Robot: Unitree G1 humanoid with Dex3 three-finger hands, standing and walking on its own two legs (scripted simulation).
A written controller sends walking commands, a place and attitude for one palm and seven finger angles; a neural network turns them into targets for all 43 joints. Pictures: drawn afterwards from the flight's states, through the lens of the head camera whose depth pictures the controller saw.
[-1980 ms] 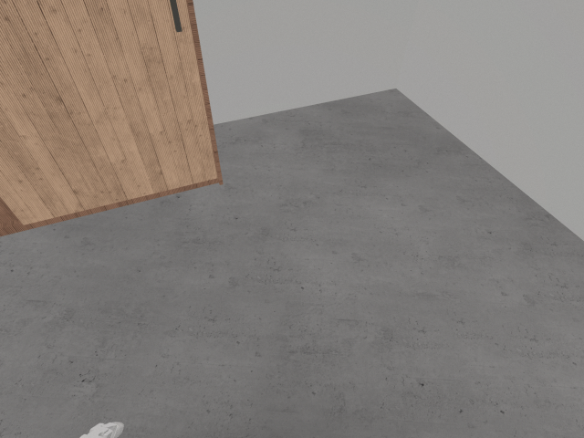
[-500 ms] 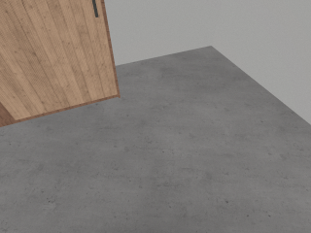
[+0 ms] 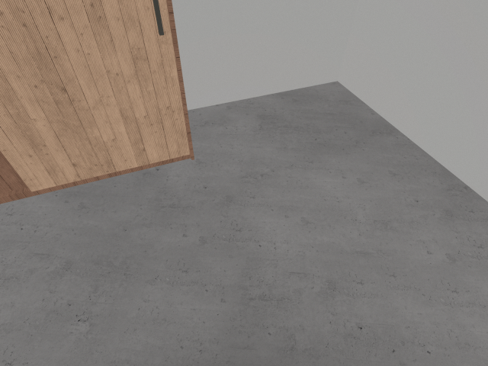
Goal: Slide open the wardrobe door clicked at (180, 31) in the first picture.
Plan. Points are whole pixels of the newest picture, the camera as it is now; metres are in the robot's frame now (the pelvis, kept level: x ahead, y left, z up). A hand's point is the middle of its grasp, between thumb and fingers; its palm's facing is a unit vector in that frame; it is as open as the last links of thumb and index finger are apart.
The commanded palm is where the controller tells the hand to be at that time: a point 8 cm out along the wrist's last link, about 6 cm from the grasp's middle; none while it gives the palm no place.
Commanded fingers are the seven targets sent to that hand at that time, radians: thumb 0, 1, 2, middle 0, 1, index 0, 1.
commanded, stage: walk to a spot facing it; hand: right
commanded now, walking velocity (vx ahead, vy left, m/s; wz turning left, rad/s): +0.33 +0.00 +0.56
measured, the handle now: (157, 13) +1.36 +0.41 +0.07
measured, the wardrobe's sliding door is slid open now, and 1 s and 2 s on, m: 0.00 0.00 0.00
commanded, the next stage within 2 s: turn to face it in 1.46 s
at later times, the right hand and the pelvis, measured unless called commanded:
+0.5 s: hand out of the picture +0.07 -0.17 -0.18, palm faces -0.10 +0.99 -0.13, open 7.4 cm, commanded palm none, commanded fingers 0.00 -0.90 -0.90 0.20 0.30 0.20 0.30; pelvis +0.14 -0.01 -0.01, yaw +12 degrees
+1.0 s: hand (291, 213) +0.54 -0.11 -0.16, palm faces -0.49 +0.85 -0.19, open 7.4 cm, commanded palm none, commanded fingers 0.00 -0.90 -0.90 0.20 0.30 0.20 0.30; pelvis +0.33 +0.00 +0.00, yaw +28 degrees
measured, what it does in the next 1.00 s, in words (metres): walks ahead, turning left: right foot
